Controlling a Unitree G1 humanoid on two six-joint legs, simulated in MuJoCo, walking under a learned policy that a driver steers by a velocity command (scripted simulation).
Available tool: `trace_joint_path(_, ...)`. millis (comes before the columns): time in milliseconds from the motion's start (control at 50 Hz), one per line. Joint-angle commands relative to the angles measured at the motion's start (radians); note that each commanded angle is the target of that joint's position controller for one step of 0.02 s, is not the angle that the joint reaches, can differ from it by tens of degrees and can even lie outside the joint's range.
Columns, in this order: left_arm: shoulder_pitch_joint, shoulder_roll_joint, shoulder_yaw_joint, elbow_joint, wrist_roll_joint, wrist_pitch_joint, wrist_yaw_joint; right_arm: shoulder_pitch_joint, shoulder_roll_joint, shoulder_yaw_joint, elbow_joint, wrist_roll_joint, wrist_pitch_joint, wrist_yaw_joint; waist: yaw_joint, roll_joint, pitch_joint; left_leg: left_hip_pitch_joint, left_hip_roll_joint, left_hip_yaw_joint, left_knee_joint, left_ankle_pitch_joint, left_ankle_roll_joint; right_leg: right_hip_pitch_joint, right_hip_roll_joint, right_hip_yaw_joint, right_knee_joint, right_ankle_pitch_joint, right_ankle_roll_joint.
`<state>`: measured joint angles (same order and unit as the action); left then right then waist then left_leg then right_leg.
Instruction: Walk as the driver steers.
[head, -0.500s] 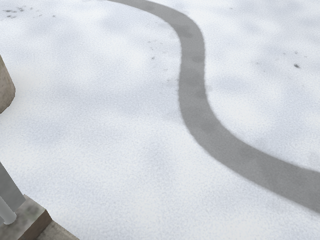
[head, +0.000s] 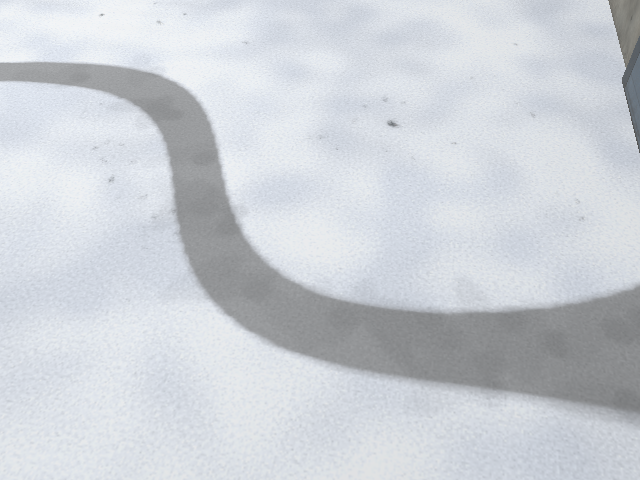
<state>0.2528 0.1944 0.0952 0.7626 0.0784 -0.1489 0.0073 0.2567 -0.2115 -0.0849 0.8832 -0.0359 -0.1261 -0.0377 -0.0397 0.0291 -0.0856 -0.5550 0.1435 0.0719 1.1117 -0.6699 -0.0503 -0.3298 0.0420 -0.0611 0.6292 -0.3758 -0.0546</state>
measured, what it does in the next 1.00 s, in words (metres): goes down, turning right: left foot, then right foot 0.17 m lower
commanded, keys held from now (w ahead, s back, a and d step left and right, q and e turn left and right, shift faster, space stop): e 0.24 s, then w+e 0.30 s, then w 0.46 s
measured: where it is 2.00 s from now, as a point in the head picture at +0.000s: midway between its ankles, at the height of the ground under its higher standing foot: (413, 406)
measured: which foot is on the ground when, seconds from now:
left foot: up 0.00-0.36, down 0.38-0.90, up 0.92-1.00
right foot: down 0.00-0.40, up 0.42-0.88, down 0.90-1.00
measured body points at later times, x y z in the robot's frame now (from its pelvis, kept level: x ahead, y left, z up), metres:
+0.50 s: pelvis +0.09 +0.02 -0.04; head +0.09 +0.02 +0.41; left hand +0.28 +0.22 -0.16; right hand +0.07 -0.24 -0.17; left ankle +0.05 +0.12 -0.72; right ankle +0.02 -0.11 -0.64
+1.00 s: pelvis +0.30 -0.08 -0.16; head +0.34 -0.10 +0.29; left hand +0.55 +0.04 -0.29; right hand +0.15 -0.28 -0.30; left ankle +0.22 +0.11 -0.65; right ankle +0.32 -0.19 -0.89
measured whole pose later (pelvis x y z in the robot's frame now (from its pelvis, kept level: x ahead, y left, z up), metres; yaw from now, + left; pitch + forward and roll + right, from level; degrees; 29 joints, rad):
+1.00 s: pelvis +0.30 -0.08 -0.16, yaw -26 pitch +4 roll +0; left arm 0.06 0.20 0.02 0.88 -0.02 -0.04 -0.03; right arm 0.42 -0.20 -0.03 1.00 0.06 -0.09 -0.01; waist -0.07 0.00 0.01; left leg -0.54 0.01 -0.07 1.78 -0.64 0.05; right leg -0.43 0.06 -0.02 0.51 -0.15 -0.08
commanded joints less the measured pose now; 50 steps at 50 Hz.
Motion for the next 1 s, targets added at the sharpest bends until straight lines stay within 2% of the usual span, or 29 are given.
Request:
trace_joint_path(20,0.139,0.157,0.047,0.015,-0.063,0.017,-0.078,-0.119,-0.130,-0.021,-0.116,-0.005,-0.022,-0.017,0.022,-0.150,0.056,-0.446,-0.052,-0.101,0.158,0.108,0.026,0.266,-0.362,0.370,-0.164,0.913,-0.338)
trace_joint_path(80,-0.082,0.142,0.017,-0.076,-0.029,0.054,-0.088,-0.011,-0.026,0.010,-0.072,-0.034,0.030,0.025,-0.059,-0.043,0.022,-0.169,-0.099,-0.108,0.321,0.475,0.028,-0.201,-0.254,0.271,-0.156,0.801,-0.263)
trace_joint_path(140,-0.082,0.137,-0.012,-0.048,-0.007,0.043,-0.058,0.003,-0.075,0.018,-0.090,-0.035,0.046,0.082,-0.056,-0.054,-0.001,-0.112,-0.115,-0.097,0.313,0.644,0.016,-0.268,-0.172,0.258,-0.077,0.703,-0.217)
trace_joint_path(260,0.088,0.207,-0.017,0.014,-0.002,0.020,-0.057,-0.155,-0.101,0.038,-0.225,-0.059,0.067,0.029,0.063,-0.115,-0.043,-0.290,-0.121,-0.095,0.225,0.326,-0.048,0.085,-0.233,0.524,0.120,0.705,-0.248)
trace_joint_path(280,0.181,0.201,-0.010,0.041,-0.060,0.025,-0.057,-0.307,-0.076,0.052,-0.267,-0.038,0.076,0.025,0.145,-0.095,0.016,-0.405,-0.114,-0.114,-0.052,0.114,-0.069,0.200,-0.243,0.611,0.037,0.556,-0.280)
trace_joint_path(300,0.198,0.214,-0.006,0.052,-0.063,0.032,-0.061,-0.333,-0.048,0.069,-0.269,-0.025,0.079,0.025,0.169,-0.144,0.023,-0.390,-0.132,-0.108,-0.106,0.092,-0.070,0.222,-0.231,0.680,-0.004,0.389,-0.292)
trace_joint_path(320,0.087,0.221,-0.013,0.024,-0.006,0.035,-0.076,-0.121,-0.059,0.069,-0.192,-0.051,0.065,0.032,0.087,-0.210,-0.002,-0.240,-0.130,-0.103,0.090,0.294,-0.052,0.095,-0.226,0.705,0.039,0.320,-0.285)
trace_joint_path(340,0.012,0.221,-0.013,-0.016,0.000,0.034,-0.082,-0.014,-0.089,0.056,-0.157,-0.066,0.051,0.032,0.043,-0.148,0.004,-0.140,-0.149,-0.088,0.103,0.258,-0.052,-0.009,-0.210,0.721,0.068,0.301,-0.301)
trace_joint_path(360,0.054,0.240,-0.002,0.008,-0.059,0.040,-0.083,-0.160,-0.103,0.052,-0.211,-0.018,0.043,0.036,0.066,-0.074,0.061,-0.133,-0.206,-0.046,-0.225,-0.001,-0.037,-0.010,-0.169,0.707,-0.001,0.231,-0.327)
trace_joint_path(380,-0.038,0.263,0.002,-0.011,-0.048,0.045,-0.087,-0.110,-0.093,0.061,-0.196,0.001,0.030,0.038,0.025,-0.098,0.044,0.066,-0.224,-0.013,-0.312,0.158,-0.010,-0.087,-0.129,0.674,0.028,0.201,-0.308)
trace_joint_path(400,-0.151,0.214,-0.013,-0.050,-0.007,0.048,-0.097,0.161,-0.068,0.053,-0.090,-0.030,0.023,0.033,-0.089,-0.064,-0.023,0.405,-0.267,0.058,-0.286,0.223,0.000,-0.262,-0.061,0.560,0.214,0.256,-0.271)
trace_joint_path(420,-0.109,0.057,-0.043,-0.067,0.021,0.036,-0.111,0.352,-0.173,0.030,-0.028,-0.034,0.004,0.031,-0.107,0.218,-0.102,0.710,-0.109,-0.324,-0.386,0.410,0.213,-0.567,0.118,0.389,0.604,0.074,-0.128)
trace_joint_path(440,-0.051,-0.001,-0.068,-0.092,-0.012,0.023,-0.117,0.378,-0.246,0.018,-0.060,-0.071,-0.012,0.062,-0.090,0.222,-0.063,0.780,0.196,-0.910,-0.588,0.735,0.493,-0.891,0.206,0.366,0.860,-0.272,-0.060)
trace_joint_path(460,-0.117,0.062,-0.058,-0.086,-0.008,0.023,-0.091,0.336,-0.234,0.013,-0.039,-0.085,-0.005,0.082,-0.057,-0.034,0.074,0.751,0.298,-0.972,-0.590,0.842,0.552,-1.113,0.132,0.410,0.933,-0.200,-0.038)
trace_joint_path(500,-0.010,0.126,-0.044,0.012,-0.025,0.048,-0.048,0.091,-0.064,0.062,-0.052,-0.066,0.012,0.107,0.054,-0.022,0.033,0.530,0.187,-0.632,-0.543,0.744,0.409,-1.011,-0.004,0.367,0.910,0.071,0.012)
trace_joint_path(520,0.082,0.076,-0.075,0.079,0.016,0.072,-0.061,0.008,0.083,0.096,-0.048,-0.071,0.020,0.092,0.096,-0.019,0.026,0.422,0.089,-0.452,-0.538,0.666,0.297,-0.877,-0.076,0.356,0.799,0.259,0.006)
trace_joint_path(560,0.093,0.065,-0.083,0.108,0.038,0.080,-0.121,-0.031,0.018,0.093,-0.039,-0.036,0.018,0.059,0.117,-0.008,0.070,0.066,-0.006,-0.270,-0.590,0.527,0.256,-0.600,-0.090,0.185,0.826,0.389,0.007)
trace_joint_path(600,-0.063,0.085,-0.086,0.083,0.038,0.072,-0.149,0.086,-0.006,0.107,0.024,-0.059,-0.022,0.029,0.032,-0.007,0.090,0.113,-0.024,-0.190,-0.559,0.435,0.254,-0.623,-0.124,0.203,0.554,0.699,-0.012)
trace_joint_path(640,-0.217,0.123,-0.082,0.049,0.012,0.058,-0.121,0.276,-0.002,0.119,0.092,-0.060,-0.042,0.015,-0.068,-0.048,0.092,0.248,-0.015,-0.168,-0.514,0.383,0.262,-0.655,-0.108,0.198,0.263,0.886,-0.002)
trace_joint_path(700,-0.298,0.084,-0.104,0.027,0.023,0.062,-0.096,0.282,-0.050,0.125,0.133,-0.056,-0.022,0.070,-0.031,0.043,0.164,0.096,0.022,-0.200,-0.573,0.307,0.296,-0.387,-0.100,0.087,0.172,0.843,0.001)
trace_joint_path(720,-0.425,0.096,-0.083,-0.058,-0.150,0.071,-0.072,0.200,-0.112,0.069,0.107,0.122,0.016,0.008,-0.034,-0.075,0.262,0.006,-0.016,-0.193,-0.548,0.389,0.199,-0.293,-0.061,0.109,0.006,0.879,0.000)
trace_joint_path(740,-0.444,0.068,-0.097,-0.059,-0.170,0.077,-0.070,0.224,-0.134,0.071,0.121,0.125,0.032,-0.011,-0.046,-0.055,0.250,0.068,-0.012,-0.157,-0.517,0.429,0.174,-0.258,-0.027,0.075,-0.055,0.863,0.017)
trace_joint_path(840,-0.415,0.038,-0.097,-0.044,-0.141,0.097,-0.102,0.299,-0.051,0.053,0.157,0.060,0.079,-0.010,-0.092,0.001,0.217,0.506,0.010,-0.209,-0.220,0.541,0.196,-0.368,-0.096,0.117,-0.323,0.675,0.000)
trace_joint_path(900,0.149,0.126,-0.040,0.159,-0.101,0.106,-0.076,0.247,-0.034,0.030,0.175,0.040,0.060,0.033,0.163,-0.122,-0.011,0.062,-0.124,-0.076,0.488,0.406,0.149,0.486,-0.144,0.080,-0.316,0.911,-0.121)
trace_joint_path(920,0.269,0.151,-0.043,0.194,-0.091,0.108,-0.065,0.288,0.034,0.044,0.151,0.049,0.034,0.046,0.181,-0.236,-0.175,-0.316,-0.182,-0.143,0.809,-0.163,0.128,0.890,-0.297,0.214,0.062,1.182,-0.199)
trace_joint_path(940,0.281,0.189,-0.027,0.187,-0.103,0.115,-0.051,0.292,-0.047,0.041,0.092,0.083,0.006,0.051,0.213,-0.290,-0.304,-0.476,-0.151,-0.248,0.829,-0.155,0.128,1.016,-0.369,0.322,0.111,1.062,-0.288)
trace_joint_path(960,0.273,0.255,-0.006,0.186,-0.109,0.123,-0.036,0.215,-0.074,0.043,0.008,0.116,-0.012,0.054,0.194,-0.300,-0.339,-0.626,-0.126,-0.215,0.850,-0.086,0.105,1.007,-0.441,0.505,-0.052,0.522,-0.380)
trace_joint_path(980,0.213,0.271,0.006,0.190,-0.101,0.135,-0.014,0.128,-0.060,0.050,-0.053,0.122,-0.012,0.038,0.138,-0.178,-0.270,-0.670,-0.078,-0.139,0.801,0.055,0.088,0.834,-0.469,0.652,-0.244,0.031,-0.365)
trace_joint_path(1000,0.019,0.150,-0.030,0.109,-0.084,0.114,-0.006,0.080,-0.109,0.029,-0.045,0.104,0.003,0.009,0.085,0.022,-0.162,-0.583,-0.041,-0.172,0.596,0.327,0.086,0.566,-0.455,0.608,-0.329,-0.008,-0.301)
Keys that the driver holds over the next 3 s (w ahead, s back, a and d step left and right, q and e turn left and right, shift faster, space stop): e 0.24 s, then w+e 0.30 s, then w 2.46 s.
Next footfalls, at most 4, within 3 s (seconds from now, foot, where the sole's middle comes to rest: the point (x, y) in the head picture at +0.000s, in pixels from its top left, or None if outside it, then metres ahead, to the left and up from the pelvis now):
0.38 left None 0.09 0.11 -0.76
0.90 right None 0.36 -0.21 -0.93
1.32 left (351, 455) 0.66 -0.06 -0.93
1.90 right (470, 371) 0.88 -0.39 -0.93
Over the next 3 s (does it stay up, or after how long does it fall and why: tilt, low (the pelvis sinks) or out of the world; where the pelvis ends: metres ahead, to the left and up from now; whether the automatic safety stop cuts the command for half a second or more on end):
stays up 1.32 -0.47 -0.17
